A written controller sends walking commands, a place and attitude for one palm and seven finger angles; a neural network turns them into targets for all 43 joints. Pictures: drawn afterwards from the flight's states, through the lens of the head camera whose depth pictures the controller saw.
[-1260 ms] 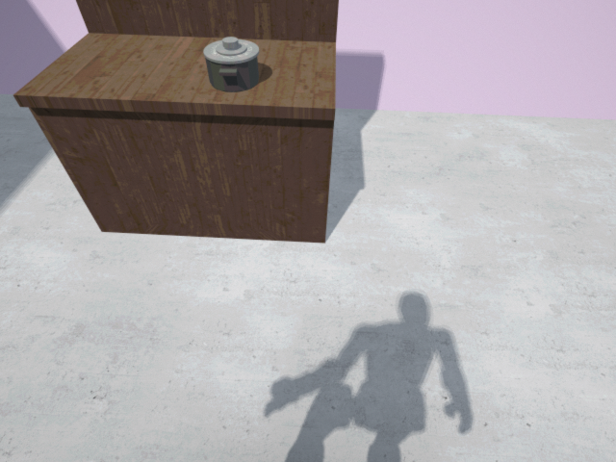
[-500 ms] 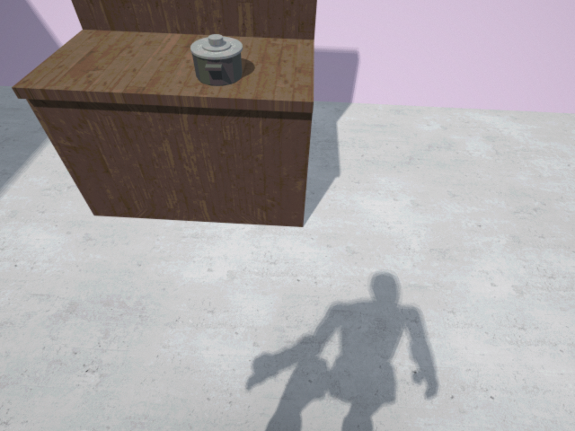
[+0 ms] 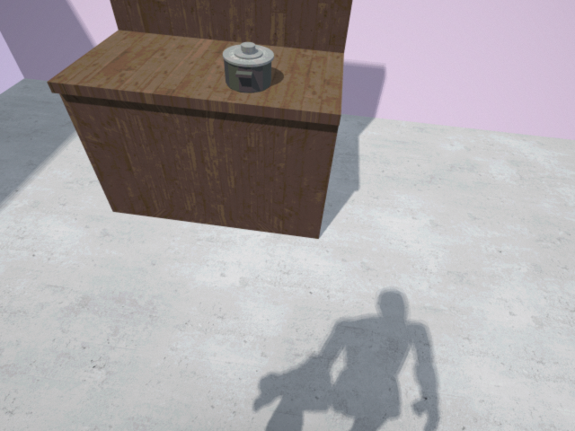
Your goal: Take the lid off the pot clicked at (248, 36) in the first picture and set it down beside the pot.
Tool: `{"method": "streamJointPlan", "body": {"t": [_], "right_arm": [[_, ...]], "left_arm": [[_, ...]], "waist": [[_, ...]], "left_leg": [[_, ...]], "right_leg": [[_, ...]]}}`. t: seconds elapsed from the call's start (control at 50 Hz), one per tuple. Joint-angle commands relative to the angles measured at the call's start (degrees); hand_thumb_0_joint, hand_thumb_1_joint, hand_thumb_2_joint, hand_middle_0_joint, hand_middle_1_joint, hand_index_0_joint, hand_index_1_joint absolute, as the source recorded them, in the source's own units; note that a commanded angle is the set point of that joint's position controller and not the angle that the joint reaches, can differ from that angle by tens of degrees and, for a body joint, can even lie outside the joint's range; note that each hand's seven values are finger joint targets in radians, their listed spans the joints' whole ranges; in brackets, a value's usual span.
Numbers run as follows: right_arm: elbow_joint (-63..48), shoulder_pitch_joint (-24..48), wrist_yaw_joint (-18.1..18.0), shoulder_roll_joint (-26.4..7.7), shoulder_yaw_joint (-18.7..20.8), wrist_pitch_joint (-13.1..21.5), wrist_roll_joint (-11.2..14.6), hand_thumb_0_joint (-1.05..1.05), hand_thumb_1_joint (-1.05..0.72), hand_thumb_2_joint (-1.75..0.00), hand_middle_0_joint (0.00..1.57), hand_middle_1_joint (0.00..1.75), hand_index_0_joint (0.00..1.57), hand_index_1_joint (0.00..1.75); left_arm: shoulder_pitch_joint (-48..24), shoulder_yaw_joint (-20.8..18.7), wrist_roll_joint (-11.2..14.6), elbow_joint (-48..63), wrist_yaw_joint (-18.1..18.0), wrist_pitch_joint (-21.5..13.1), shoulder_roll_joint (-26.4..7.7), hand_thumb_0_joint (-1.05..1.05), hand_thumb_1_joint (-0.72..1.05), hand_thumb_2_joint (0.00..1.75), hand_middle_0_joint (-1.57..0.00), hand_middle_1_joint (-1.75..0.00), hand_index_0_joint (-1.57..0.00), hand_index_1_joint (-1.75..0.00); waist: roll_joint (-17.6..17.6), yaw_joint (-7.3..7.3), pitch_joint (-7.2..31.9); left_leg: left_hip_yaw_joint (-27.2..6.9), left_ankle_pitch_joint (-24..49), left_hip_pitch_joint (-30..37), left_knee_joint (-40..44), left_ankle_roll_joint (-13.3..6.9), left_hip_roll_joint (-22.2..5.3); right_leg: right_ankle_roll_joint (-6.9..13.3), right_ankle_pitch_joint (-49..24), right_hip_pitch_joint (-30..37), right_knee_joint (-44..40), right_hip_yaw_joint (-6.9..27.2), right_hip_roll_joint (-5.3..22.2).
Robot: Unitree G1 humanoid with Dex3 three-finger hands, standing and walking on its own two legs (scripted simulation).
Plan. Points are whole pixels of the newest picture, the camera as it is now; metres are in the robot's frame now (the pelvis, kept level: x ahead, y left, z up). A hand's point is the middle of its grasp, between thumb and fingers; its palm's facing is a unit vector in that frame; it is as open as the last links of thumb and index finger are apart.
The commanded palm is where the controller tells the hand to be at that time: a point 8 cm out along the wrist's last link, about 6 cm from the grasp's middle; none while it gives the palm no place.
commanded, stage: walk to a spot facing it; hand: left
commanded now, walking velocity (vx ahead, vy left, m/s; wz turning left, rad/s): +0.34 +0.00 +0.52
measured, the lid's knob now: (248, 47) +1.25 +0.20 +0.02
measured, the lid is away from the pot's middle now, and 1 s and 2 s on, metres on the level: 0.00 0.00 0.00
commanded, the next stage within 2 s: turn to face it in 0.94 s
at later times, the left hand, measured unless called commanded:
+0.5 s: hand (163, 396) +0.21 +0.22 -0.17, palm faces +0.15 -0.98 -0.15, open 7.4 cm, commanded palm none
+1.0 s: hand (164, 380) +0.24 +0.23 -0.18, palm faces +0.48 -0.85 -0.21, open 7.3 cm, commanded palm none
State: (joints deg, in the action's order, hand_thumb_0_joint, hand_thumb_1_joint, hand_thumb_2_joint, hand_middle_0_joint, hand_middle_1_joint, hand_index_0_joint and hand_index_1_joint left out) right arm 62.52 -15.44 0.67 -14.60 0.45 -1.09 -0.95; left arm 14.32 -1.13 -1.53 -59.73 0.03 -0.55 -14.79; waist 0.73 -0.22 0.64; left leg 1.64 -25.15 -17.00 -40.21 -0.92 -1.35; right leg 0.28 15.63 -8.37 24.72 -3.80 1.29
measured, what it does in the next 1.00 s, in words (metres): walks ahead, turning left: right foot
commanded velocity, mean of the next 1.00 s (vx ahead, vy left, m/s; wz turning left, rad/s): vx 0.33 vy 0.00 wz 0.40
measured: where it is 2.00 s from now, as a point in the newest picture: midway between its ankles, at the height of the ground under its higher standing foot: (241, 365)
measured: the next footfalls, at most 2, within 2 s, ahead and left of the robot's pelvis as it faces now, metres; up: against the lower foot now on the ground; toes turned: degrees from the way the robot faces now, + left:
right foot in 0.60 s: +0.38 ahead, -0.07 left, +0.00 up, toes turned +5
left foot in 1.04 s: +0.46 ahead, +0.24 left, +0.00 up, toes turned +33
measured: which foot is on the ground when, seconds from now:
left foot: down 0.00-0.60, up 0.62-1.00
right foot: down 0.00-0.08, up 0.10-0.58, down 0.60-1.00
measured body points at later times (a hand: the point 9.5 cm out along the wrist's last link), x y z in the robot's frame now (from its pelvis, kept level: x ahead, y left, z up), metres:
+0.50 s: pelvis +0.16 +0.04 +0.00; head +0.18 +0.04 +0.45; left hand +0.21 +0.27 -0.15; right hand +0.10 -0.17 -0.15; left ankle +0.04 +0.12 -0.74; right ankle +0.30 -0.08 -0.70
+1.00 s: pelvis +0.36 +0.07 -0.01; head +0.38 +0.10 +0.44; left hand +0.22 +0.27 -0.16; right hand +0.59 -0.11 -0.13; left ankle +0.43 +0.21 -0.72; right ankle +0.34 -0.08 -0.74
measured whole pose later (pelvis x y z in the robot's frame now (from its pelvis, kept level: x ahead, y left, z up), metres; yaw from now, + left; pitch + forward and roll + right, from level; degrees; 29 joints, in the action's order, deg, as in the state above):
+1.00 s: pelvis +0.36 +0.07 -0.01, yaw +24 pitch -1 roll -1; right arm 53.5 -6.0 3.1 -13.3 4.0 0.6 -1.5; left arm 22.3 -3.6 -1.9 -60.5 -0.2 -3.6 -12.3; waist 0.9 2.6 -3.6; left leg 7.2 -13.8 -28.6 -40.1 -1.9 -4.9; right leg -2.7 20.6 -2.4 25.8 -18.1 6.4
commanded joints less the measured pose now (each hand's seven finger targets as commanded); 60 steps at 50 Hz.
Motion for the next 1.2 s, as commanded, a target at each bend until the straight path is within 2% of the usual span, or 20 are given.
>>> {"method": "streamJointPlan", "body": {"t": [0.0,0.04,0.08,0.1,0.16,0.24,0.46,0.52,0.54,0.56,0.58,0.62,0.7,0.9,0.98,1.0,1.02,1.06,1.12,1.18], "right_arm": [[-6.02,0.27,1.01,-2.88,1.65,2.18,0.1,0.0,-0.9,-0.9,0.2,0.3,0.2,0.3],[-3.28,-9.32,0.68,-3.07,2.17,2.49,-0.02,0.0,-0.9,-0.9,0.2,0.3,0.2,0.3],[-1.42,-21.14,-0.83,-11.24,4.46,3.51,-0.8,0.0,-0.9,-0.9,0.2,0.3,0.2,0.3],[-1.62,-18.74,-1.21,-10.15,4.09,3.4,-0.27,0.0,-0.9,-0.9,0.2,0.3,0.2,0.3],[-3.47,-10.49,-1.61,-4.21,2.89,5.04,0.15,0.0,-0.9,-0.9,0.2,0.3,0.2,0.3],[-1.23,-12.54,-2.12,-2.12,2.66,6.48,0.71,0.0,-0.9,-0.9,0.2,0.3,0.2,0.3],[1.54,-16.18,-2.4,-0.97,3.39,6.1,-0.38,0.0,-0.9,-0.9,0.2,0.3,0.2,0.3],[1.01,-13.02,-2.36,-1.94,3.65,5.79,-0.38,0.0,-0.9,-0.9,0.2,0.3,0.2,0.3],[0.61,-12.34,-2.16,-1.57,3.66,5.85,-0.1,0.0,-0.9,-0.9,0.2,0.3,0.2,0.3],[-1.16,-13.93,-1.47,1.12,3.22,6.09,0.6,0.0,-0.9,-0.9,0.2,0.3,0.2,0.3],[-3.2,-11.99,-1.26,1.97,2.86,6.13,0.68,0.0,-0.9,-0.9,0.2,0.3,0.2,0.3],[-4.48,-5.93,-0.43,2.5,3.81,5.43,0.13,0.0,-0.9,-0.9,0.2,0.3,0.2,0.3],[-4.28,-4.75,0.67,4.0,3.49,2.21,-0.52,0.0,-0.9,-0.9,0.2,0.3,0.2,0.3],[-12.21,11.14,3.12,2.12,2.84,2.43,-0.51,0.0,-0.9,-0.9,0.2,0.3,0.2,0.3],[-10.99,0.25,2.23,-3.13,4.2,3.04,-1.09,0.0,-0.9,-0.9,0.2,0.3,0.2,0.3],[-9.63,-7.27,1.36,-9.36,5.82,3.27,-1.54,0.0,-0.9,-0.9,0.2,0.3,0.2,0.3],[-9.02,-12.05,0.6,-15.81,6.99,3.49,-1.05,0.0,-0.9,-0.9,0.2,0.3,0.2,0.3],[-10.13,-5.65,-0.67,-12.73,5.44,3.48,0.01,0.0,-0.9,-0.9,0.2,0.3,0.2,0.3],[-10.31,4.4,-1.44,-3.95,2.58,4.72,0.13,0.0,-0.9,-0.9,0.2,0.3,0.2,0.3],[-9.07,4.87,-1.77,-2.93,1.96,4.75,0.2,0.0,-0.9,-0.9,0.2,0.3,0.2,0.3]], "left_arm": [[1.58,-3.59,-0.16,3.14,-0.8,-1.52,-11.73,0.0,0.9,0.9,-0.2,-0.3,-0.2,-0.3],[0.23,-3.47,0.13,3.4,-0.48,-1.03,-9.37,0.0,0.9,0.9,-0.2,-0.3,-0.2,-0.3],[-2.56,-2.03,0.52,8.14,0.46,-0.93,-2.24,0.0,0.9,0.9,-0.2,-0.3,-0.2,-0.3],[-4.76,-2.44,-0.05,8.55,0.39,-1.47,-3.38,0.0,0.9,0.9,-0.2,-0.3,-0.2,-0.3],[-1.46,-2.73,-0.49,5.09,1.15,-1.89,-2.03,0.0,0.9,0.9,-0.2,-0.3,-0.2,-0.3],[0.79,-2.29,-0.22,3.54,1.16,-1.47,0.05,0.0,0.9,0.9,-0.2,-0.3,-0.2,-0.3],[-12.13,-2.66,0.47,7.97,1.12,-2.49,2.1,0.0,0.9,0.9,-0.2,-0.3,-0.2,-0.3],[-1.89,-3.71,0.3,5.58,0.9,-3.18,-0.15,0.0,0.9,0.9,-0.2,-0.3,-0.2,-0.3],[7.87,-4.54,0.01,2.84,0.55,-3.86,-2.43,0.0,0.9,0.9,-0.2,-0.3,-0.2,-0.3],[17.24,-6.18,-0.64,0.34,-0.32,-4.51,-8.8,0.0,0.9,0.9,-0.2,-0.3,-0.2,-0.3],[21.06,-6.39,0.32,-0.51,-0.55,-4.2,-12.36,0.0,0.9,0.9,-0.2,-0.3,-0.2,-0.3],[9.54,-5.46,0.21,2.18,-0.95,-3.8,-7.09,0.0,0.9,0.9,-0.2,-0.3,-0.2,-0.3],[2.88,-2.98,-0.37,3.54,-1.37,-4.73,-0.18,0.0,0.9,0.9,-0.2,-0.3,-0.2,-0.3],[8.51,-3.76,-0.14,2.27,-0.92,-4.44,-5.61,0.0,0.9,0.9,-0.2,-0.3,-0.2,-0.3],[7.5,-4.56,0.23,3.52,-0.59,-3.68,-8.85,0.0,0.9,0.9,-0.2,-0.3,-0.2,-0.3],[8.17,-4.42,0.71,4.79,0.13,-3.5,-6.96,0.0,0.9,0.9,-0.2,-0.3,-0.2,-0.3],[5.3,-3.49,1.17,8.47,0.77,-3.4,-3.81,0.0,0.9,0.9,-0.2,-0.3,-0.2,-0.3],[4.18,-3.04,1.03,7.86,-0.43,-2.73,-2.47,0.0,0.9,0.9,-0.2,-0.3,-0.2,-0.3],[11.31,-1.97,0.21,1.37,-0.38,-1.02,0.03,0.0,0.9,0.9,-0.2,-0.3,-0.2,-0.3],[13.09,-1.36,0.55,-0.01,-0.89,0.59,1.93,0.0,0.9,0.9,-0.2,-0.3,-0.2,-0.3]], "waist": [[6.27,-0.6,-6.56],[-0.58,-4.4,-5.35],[-21.71,-7.15,-5.86],[-11.05,-5.76,-5.85],[-5.43,-1.21,-7.09],[-5.24,-0.47,-4.51],[-7.25,-3.6,-8.93],[-4.38,1.82,-5.28],[-0.92,5.92,-0.26],[11.92,8.52,7.42],[13.92,7.93,10.44],[7.32,4.91,0.73],[6.63,-1.14,-5.64],[5.54,2.28,-5.97],[2.76,-4.0,1.39],[-7.93,-7.51,7.77],[-19.74,-8.32,9.15],[-6.18,-4.67,7.62],[-8.85,1.44,1.18],[-5.5,2.65,1.47]], "left_leg": [[2.48,1.14,-3.29,2.43,-0.11,-2.41],[3.93,4.65,12.31,11.98,-0.23,-0.19],[-36.02,-10.76,17.68,32.69,-9.71,-20.38],[-37.08,-10.92,15.13,32.33,-12.49,-21.03],[-24.43,-3.32,7.47,32.17,-10.38,-14.61],[-14.05,18.04,11.67,29.99,-10.49,-10.88],[-11.1,28.94,14.64,27.35,-10.23,-11.34],[-9.5,35.58,8.96,15.89,-8.13,-9.58],[-7.3,34.73,3.65,3.39,-6.0,-6.64],[-1.14,14.63,-10.62,-17.08,-2.87,0.98],[-2.75,-6.9,-18.2,-31.83,-2.66,3.95],[-4.16,1.58,-21.65,-39.42,-3.18,-2.69],[-2.7,8.84,-15.62,-30.75,-0.41,-6.43],[5.11,13.28,-13.39,-1.85,-0.16,-4.18],[8.07,11.91,7.96,8.55,-2.84,1.57],[-4.65,13.2,23.39,12.42,-6.62,-5.83],[-28.58,25.99,29.39,19.89,-12.93,-21.35],[-23.27,22.41,19.62,22.47,-13.51,-23.38],[-6.43,30.66,4.74,24.42,-8.43,-15.69],[-0.34,38.45,3.61,24.59,-8.38,-15.22]], "right_leg": [[8.04,11.96,-4.65,-10.74,9.41,17.52],[4.05,14.25,-14.88,0.65,1.19,12.23],[-1.62,19.38,-34.61,35.43,-3.32,-0.13],[-0.03,14.85,-35.77,41.78,2.97,3.09],[-1.04,1.73,-32.34,42.95,4.36,6.37],[-2.94,-2.67,-30.26,37.18,2.14,6.14],[-1.98,-4.26,-24.97,14.16,-1.48,3.85],[-0.38,-5.42,-6.41,7.38,-3.06,0.63],[0.97,-5.52,7.33,5.75,-0.3,2.29],[6.25,0.33,22.21,0.21,19.96,18.25],[9.99,1.11,23.53,-8.44,36.5,27.98],[9.62,18.48,7.99,-12.89,29.59,25.32],[6.22,5.5,-10.24,-15.78,7.27,19.62],[4.65,-14.5,2.27,-10.93,-6.16,18.88],[2.18,-29.78,0.25,13.26,-12.77,17.21],[-0.89,-17.99,-11.87,31.35,-13.65,12.48],[-3.94,17.93,-29.2,48.22,-8.86,3.81],[-2.05,13.98,-30.47,53.15,0.45,6.33],[-2.32,4.94,-21.53,45.19,2.21,8.09],[-2.38,4.25,-16.47,37.16,1.78,6.09]]}}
